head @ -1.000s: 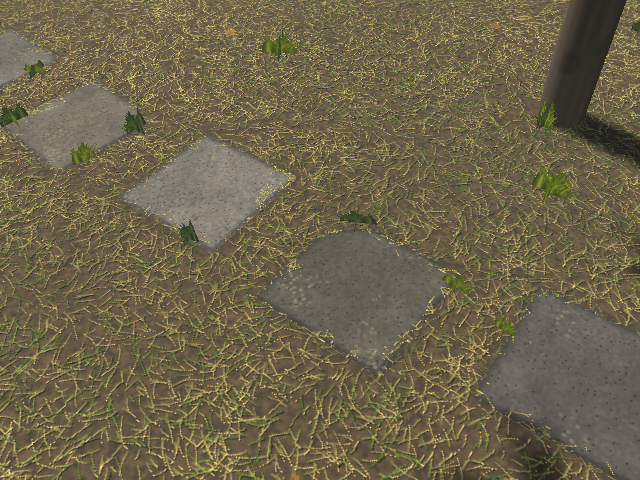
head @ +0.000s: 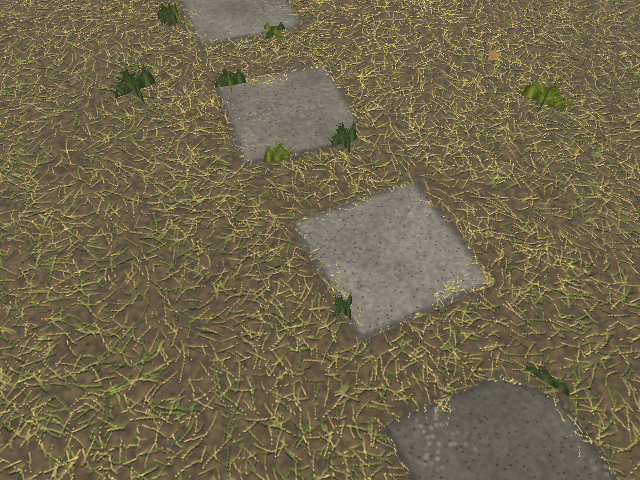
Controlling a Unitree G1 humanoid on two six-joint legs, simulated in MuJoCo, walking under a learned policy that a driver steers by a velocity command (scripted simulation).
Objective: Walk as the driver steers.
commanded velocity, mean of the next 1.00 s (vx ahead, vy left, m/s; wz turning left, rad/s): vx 0.50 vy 0.00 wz -0.16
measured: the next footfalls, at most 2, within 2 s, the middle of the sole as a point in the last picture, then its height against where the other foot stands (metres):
right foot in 0.26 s outside the picture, level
left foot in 0.80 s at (278, 411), level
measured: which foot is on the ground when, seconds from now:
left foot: down 0.00-0.26, up 0.28-0.78, down 0.80-1.00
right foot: up 0.00-0.24, down 0.26-0.82, up 0.84-1.00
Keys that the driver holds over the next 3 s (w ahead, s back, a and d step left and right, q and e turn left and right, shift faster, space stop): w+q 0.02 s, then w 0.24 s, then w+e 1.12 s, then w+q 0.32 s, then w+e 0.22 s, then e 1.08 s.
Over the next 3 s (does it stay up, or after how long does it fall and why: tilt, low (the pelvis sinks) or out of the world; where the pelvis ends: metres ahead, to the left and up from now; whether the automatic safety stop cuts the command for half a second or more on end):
stays up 1.12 -0.31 0.00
